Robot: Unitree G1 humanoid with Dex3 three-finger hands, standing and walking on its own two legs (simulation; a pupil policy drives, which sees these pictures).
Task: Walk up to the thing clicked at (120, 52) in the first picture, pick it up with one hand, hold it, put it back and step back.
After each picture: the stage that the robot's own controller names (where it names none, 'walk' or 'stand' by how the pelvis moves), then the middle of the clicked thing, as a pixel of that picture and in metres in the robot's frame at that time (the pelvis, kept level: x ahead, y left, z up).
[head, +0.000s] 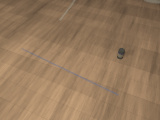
stand; (120, 53) +1.25 -0.39 -0.72
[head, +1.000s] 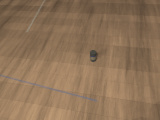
walk; (93, 56) +1.17 +0.02 -0.69
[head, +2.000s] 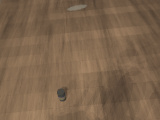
walk; (61, 95) +0.69 +0.27 -0.71
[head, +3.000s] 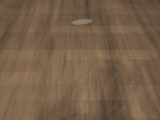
walk; out of the picture +0.45 +0.21 -0.71
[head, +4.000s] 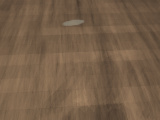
stand; out of the picture +0.38 +0.22 -0.72
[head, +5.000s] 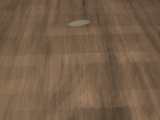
stand; out of the picture +0.36 +0.20 -0.72
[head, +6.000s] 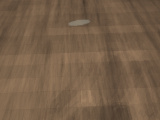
stand; out of the picture +0.38 +0.22 -0.72
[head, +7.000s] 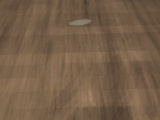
stand; out of the picture +0.37 +0.21 -0.73
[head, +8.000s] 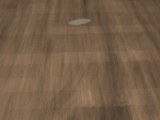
go down; out of the picture +0.36 +0.21 -0.73
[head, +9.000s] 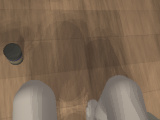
go down; (14, 54) +0.46 +0.24 -0.31
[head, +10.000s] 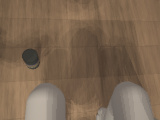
approach; (31, 59) +0.46 +0.22 -0.31
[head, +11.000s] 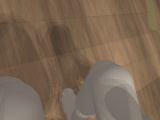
close in; out of the picture +0.45 +0.27 -0.23
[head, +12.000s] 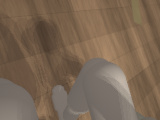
close; out of the picture +0.44 +0.28 -0.23
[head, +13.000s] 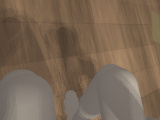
lift; out of the picture +0.38 +0.26 -0.21
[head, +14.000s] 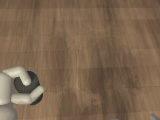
lift; (29, 89) +0.33 +0.19 -0.01
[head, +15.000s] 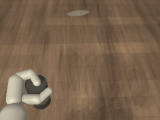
hold; (39, 92) +0.32 +0.17 +0.01
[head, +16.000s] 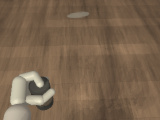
hold; (42, 94) +0.32 +0.16 +0.00
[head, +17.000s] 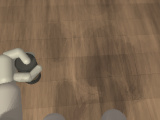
crouch; (29, 69) +0.40 +0.19 -0.07
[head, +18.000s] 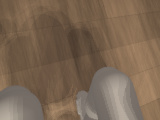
lower; out of the picture +0.50 +0.26 -0.15
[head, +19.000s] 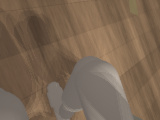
lower; out of the picture +0.46 +0.28 -0.24
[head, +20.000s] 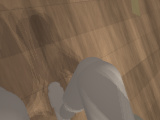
lower; out of the picture +0.46 +0.28 -0.24
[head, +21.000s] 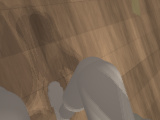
lower; out of the picture +0.46 +0.28 -0.25
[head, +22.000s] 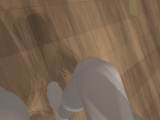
lower; out of the picture +0.46 +0.27 -0.25
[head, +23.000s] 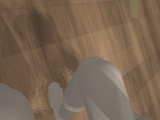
open; out of the picture +0.46 +0.26 -0.25
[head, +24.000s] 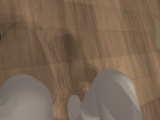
stand; out of the picture +0.46 +0.24 -0.25
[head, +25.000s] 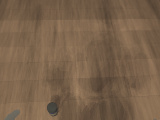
stand; (52, 109) +0.41 +0.18 -0.60
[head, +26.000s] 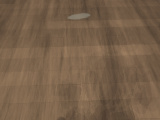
stand; out of the picture +0.40 +0.19 -0.67
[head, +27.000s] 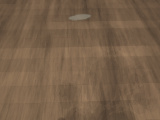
stand; out of the picture +0.40 +0.18 -0.67
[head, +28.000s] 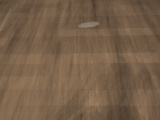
stand; out of the picture +0.43 +0.18 -0.72
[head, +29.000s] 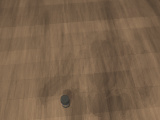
walk; (65, 101) +0.49 +0.16 -0.69
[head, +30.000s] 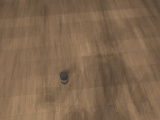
walk; (64, 77) +0.73 +0.18 -0.70
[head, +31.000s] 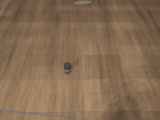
stand; (67, 68) +1.03 +0.17 -0.70
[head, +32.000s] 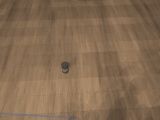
stand; (65, 67) +1.00 +0.20 -0.72
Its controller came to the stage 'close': yes
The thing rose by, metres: 0.72
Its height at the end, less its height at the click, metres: +0.00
